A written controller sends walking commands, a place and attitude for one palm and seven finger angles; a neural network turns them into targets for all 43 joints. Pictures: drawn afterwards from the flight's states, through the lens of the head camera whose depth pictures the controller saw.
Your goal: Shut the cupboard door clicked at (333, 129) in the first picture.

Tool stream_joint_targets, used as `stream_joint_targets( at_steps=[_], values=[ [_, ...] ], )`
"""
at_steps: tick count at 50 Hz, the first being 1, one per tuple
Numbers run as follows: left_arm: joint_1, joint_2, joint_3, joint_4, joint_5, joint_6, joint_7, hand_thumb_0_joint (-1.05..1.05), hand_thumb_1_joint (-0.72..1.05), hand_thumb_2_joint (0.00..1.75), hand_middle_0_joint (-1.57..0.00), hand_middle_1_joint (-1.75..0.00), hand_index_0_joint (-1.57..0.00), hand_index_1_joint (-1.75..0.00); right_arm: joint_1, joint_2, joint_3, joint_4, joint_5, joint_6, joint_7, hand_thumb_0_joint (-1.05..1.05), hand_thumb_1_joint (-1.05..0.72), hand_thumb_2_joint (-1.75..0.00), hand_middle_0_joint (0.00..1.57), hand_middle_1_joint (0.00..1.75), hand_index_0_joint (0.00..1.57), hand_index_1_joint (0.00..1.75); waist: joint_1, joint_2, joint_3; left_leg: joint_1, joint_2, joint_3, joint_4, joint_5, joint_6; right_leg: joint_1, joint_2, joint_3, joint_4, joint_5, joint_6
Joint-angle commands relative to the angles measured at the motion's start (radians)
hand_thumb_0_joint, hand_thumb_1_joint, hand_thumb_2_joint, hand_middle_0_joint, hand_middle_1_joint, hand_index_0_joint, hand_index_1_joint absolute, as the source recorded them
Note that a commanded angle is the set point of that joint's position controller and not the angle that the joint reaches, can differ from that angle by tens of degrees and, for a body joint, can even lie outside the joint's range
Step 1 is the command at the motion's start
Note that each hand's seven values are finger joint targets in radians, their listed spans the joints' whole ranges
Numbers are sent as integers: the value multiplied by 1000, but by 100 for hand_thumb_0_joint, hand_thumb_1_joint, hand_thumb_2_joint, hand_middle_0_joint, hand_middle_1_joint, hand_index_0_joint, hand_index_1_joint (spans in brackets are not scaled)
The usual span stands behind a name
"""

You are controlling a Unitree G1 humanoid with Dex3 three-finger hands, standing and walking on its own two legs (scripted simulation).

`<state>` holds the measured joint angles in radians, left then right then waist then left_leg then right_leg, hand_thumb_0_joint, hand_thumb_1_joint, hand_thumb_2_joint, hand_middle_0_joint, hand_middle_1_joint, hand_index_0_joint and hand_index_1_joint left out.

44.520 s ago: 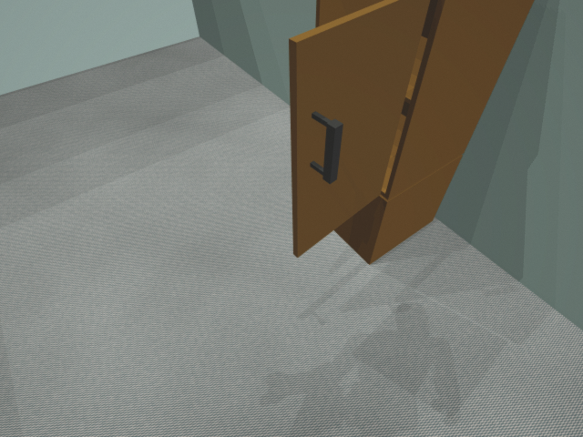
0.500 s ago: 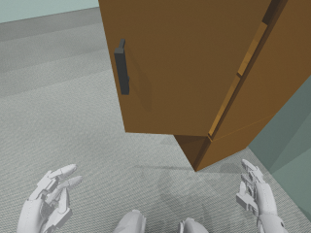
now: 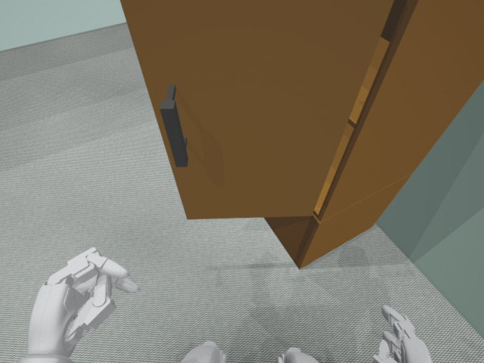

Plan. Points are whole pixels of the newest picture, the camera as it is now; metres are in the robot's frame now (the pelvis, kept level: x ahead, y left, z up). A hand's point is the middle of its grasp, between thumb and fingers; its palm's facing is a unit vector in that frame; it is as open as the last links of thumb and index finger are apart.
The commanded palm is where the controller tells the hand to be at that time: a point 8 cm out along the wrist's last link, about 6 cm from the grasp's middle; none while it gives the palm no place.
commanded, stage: raise the hand and make a fist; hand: left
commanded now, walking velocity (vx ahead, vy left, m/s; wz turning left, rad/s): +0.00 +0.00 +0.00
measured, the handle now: (177, 128) +0.48 +0.16 +0.11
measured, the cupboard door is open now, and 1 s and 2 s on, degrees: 63 63 63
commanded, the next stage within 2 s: bring the fist close to the handle in 0.94 s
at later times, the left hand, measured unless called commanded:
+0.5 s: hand (92, 266) +0.23 +0.21 +0.11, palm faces +0.10 -0.99 -0.03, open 3.1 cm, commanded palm +0.20 +0.26 +0.11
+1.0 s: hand (105, 259) +0.23 +0.20 +0.11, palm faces +0.10 -0.99 -0.03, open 3.1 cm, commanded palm +0.20 +0.25 +0.11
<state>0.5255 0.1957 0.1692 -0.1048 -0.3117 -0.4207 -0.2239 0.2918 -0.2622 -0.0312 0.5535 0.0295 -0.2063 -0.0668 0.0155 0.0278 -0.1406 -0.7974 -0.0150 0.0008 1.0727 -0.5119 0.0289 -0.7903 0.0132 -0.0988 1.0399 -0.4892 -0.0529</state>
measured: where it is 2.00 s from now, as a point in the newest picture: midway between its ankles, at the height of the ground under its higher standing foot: outside the picture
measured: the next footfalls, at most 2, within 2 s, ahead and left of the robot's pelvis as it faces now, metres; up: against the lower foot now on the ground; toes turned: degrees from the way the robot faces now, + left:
none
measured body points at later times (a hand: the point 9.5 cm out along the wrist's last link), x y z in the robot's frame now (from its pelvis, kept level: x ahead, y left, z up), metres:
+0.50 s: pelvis +0.00 +0.02 +0.02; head +0.03 +0.02 +0.47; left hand +0.21 +0.27 +0.11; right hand +0.19 -0.19 -0.04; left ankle +0.01 +0.10 -0.67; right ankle +0.01 -0.09 -0.67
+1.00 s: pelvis +0.00 +0.01 +0.03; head +0.03 +0.00 +0.48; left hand +0.22 +0.25 +0.11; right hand +0.18 -0.22 -0.04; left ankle +0.01 +0.10 -0.67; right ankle +0.01 -0.09 -0.67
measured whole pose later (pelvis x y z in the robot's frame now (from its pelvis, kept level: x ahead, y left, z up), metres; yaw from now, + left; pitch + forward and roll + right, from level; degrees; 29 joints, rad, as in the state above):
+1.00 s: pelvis +0.00 +0.01 +0.03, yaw +0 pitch +7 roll -1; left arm 0.34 0.21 0.14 -0.07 -0.26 -0.26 -0.14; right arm 0.27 -0.26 0.03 0.54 0.03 -0.19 -0.04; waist 0.02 0.04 -0.10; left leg -0.58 -0.02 0.00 0.89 -0.44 0.04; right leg -0.56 0.01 -0.09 0.85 -0.41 -0.04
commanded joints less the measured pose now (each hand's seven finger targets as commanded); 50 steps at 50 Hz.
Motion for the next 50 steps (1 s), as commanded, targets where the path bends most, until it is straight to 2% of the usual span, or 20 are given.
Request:
stream_joint_targets(
  at_steps=[1, 2, 3, 7, 9, 12, 14, 17, 19, 22, 25, 30, 34, 38, 39, 41, 43, 44, 45, 50],
  values=[
    [-29, 120, 47, -254, -3, -65, 37, 0, 90, 90, -110, -128, -110, -128, -90, -95, -21, -195, 5, -66, -6, 0, -90, -90, 20, 30, 20, 30, 15, 12, -164, 113, 5, -57, -197, 233, -2, 191, -6, 83, -179, 168, 21],
    [-33, 122, 45, -264, 0, -56, 49, 0, 90, 90, -112, -130, -112, -130, -85, -96, -18, -200, 5, -63, -5, 0, -90, -90, 20, 30, 20, 30, 14, 38, -159, 127, 4, -59, -213, 226, -3, 189, -2, 69, -181, 167, 20],
    [-49, 125, 43, -267, 7, -49, 61, 0, 90, 90, -113, -132, -113, -132, -82, -98, -15, -199, 5, -61, -4, 0, -90, -90, 20, 30, 20, 30, 8, 18, -153, 137, 7, -66, -225, 218, -4, 186, 2, 57, -184, 161, 20],
    [-69, 115, 22, -254, 23, -6, 79, 0, 90, 90, -121, -140, -121, -140, -80, -101, -4, -212, 6, -48, 1, 0, -90, -90, 20, 30, 20, 30, 3, 31, -117, 165, 13, -78, -263, 201, -9, 190, 10, 41, -201, 159, 18],
    [-89, 123, 27, -236, 28, 18, 84, 0, 90, 90, -124, -144, -124, -144, -79, -104, 1, -211, 5, -42, 1, 0, -90, -90, 20, 30, 20, 30, 3, 11, -91, 169, 14, -86, -279, 199, -9, 209, 14, 39, -215, 163, 14],
    [-130, 111, 4, -252, 35, 47, 86, 0, 90, 90, -130, -150, -130, -150, -78, -104, 10, -221, 8, -42, 5, 0, -90, -90, 20, 30, 20, 30, -3, 30, -93, 205, 18, -93, -301, 198, -15, 214, 15, 31, -225, 173, 15],
    [-155, 136, 23, -245, 39, 65, 87, 0, 90, 90, -130, -150, -130, -150, -75, -107, 15, -218, 5, -40, 5, 0, -90, -90, 20, 30, 20, 30, 3, 27, -85, 211, 17, -99, -311, 220, -17, 238, 18, 30, -229, 195, 11],
    [-195, 125, 15, -252, 42, 79, 88, 0, 90, 90, -130, -150, -130, -150, -70, -103, 22, -217, 7, -41, 8, 0, -90, -90, 20, 30, 20, 30, -1, 29, -90, 243, 21, -102, -326, 241, -23, 245, 17, 24, -239, 214, 13],
    [-228, 146, 31, -245, 40, 91, 88, 0, 90, 90, -130, -150, -130, -150, -76, -106, 25, -211, 7, -41, 8, 0, -90, -90, 20, 30, 20, 30, 2, 52, -78, 244, 16, -100, -332, 230, -22, 259, 16, 30, -251, 211, 10],
    [-256, 132, 24, -234, 36, 105, 84, 0, 90, 90, -130, -150, -130, -150, -77, -104, 26, -206, 10, -45, 7, 0, -90, -90, 20, 30, 20, 30, -3, 14, -91, 262, 16, -93, -339, 251, -21, 281, 14, 30, -266, 233, 15],
    [-285, 144, 32, -242, 38, 116, 83, 0, 90, 90, -130, -150, -130, -150, -82, -104, 26, -196, 11, -49, 9, 0, -90, -90, 20, 30, 20, 30, 6, 48, -115, 295, 14, -89, -349, 302, -25, 312, 11, 33, -272, 271, 11],
    [-253, 128, 34, -168, 32, 145, 78, 0, 90, 90, -130, -150, -130, -150, -82, -107, 26, -183, 14, -48, 11, 0, -90, -90, 20, 30, 20, 30, 11, -7, -71, 285, 11, -77, -364, 321, -24, 335, 8, 30, -295, 294, 15],
    [-262, 150, 57, -183, 31, 138, 82, 0, 90, 90, -130, -150, -130, -150, -85, -111, 18, -180, 11, -48, 12, 0, -90, -90, 20, 30, 20, 30, 17, -16, -91, 284, 5, -65, -359, 316, -18, 361, 4, 44, -304, 297, 16],
    [-289, 133, 42, -206, 34, 111, 91, 0, 90, 90, -130, -150, -130, -150, -91, -106, 19, -178, 10, -50, 16, 0, -90, -90, 20, 30, 20, 30, 8, 7, -97, 290, 3, -57, -351, 309, -16, 348, 2, 50, -303, 294, 18],
    [-291, 156, 60, -208, 36, 104, 97, 0, 90, 90, -130, -150, -130, -150, -88, -110, 17, -174, 6, -48, 14, 0, -90, -90, 20, 30, 20, 30, 8, -13, -99, 277, 3, -57, -346, 304, -13, 354, 2, 56, -304, 291, 19],
    [-295, 136, 40, -220, 39, 90, 98, 0, 90, 90, -130, -150, -130, -150, -94, -105, 15, -174, 9, -49, 17, 0, -90, -90, 20, 30, 20, 30, 5, 17, -111, 284, 2, -53, -342, 303, -12, 348, 0, 59, -300, 290, 19],
    [-279, 132, 38, -203, 38, 87, 95, 0, 90, 90, -130, -150, -130, -150, -92, -105, 17, -170, 8, -49, 18, 0, -90, -90, 20, 30, 20, 30, 5, 21, -106, 280, 0, -50, -338, 305, -12, 348, -1, 61, -300, 299, 19],
    [-271, 150, 52, -189, 39, 91, 96, 0, 90, 90, -130, -150, -130, -150, -87, -110, 15, -166, 6, -45, 17, 0, -90, -90, 20, 30, 20, 30, 1, -5, -102, 268, 1, -51, -332, 298, -7, 348, 0, 66, -303, 294, 21],
    [-273, 130, 34, -182, 37, 94, 91, 0, 90, 90, -130, -150, -130, -150, -93, -108, 16, -170, 8, -44, 17, 0, -90, -90, 20, 30, 20, 30, -2, -16, -95, 260, 1, -47, -332, 288, -6, 349, -3, 69, -308, 287, 23],
    [-283, 141, 39, -200, 39, 101, 88, 0, 90, 90, -130, -150, -130, -150, -94, -107, 16, -177, 11, -39, 15, 0, -90, -90, 20, 30, 20, 30, -1, -1, -103, 261, -1, -44, -331, 282, -3, 358, -5, 78, -313, 280, 25]
  ],
)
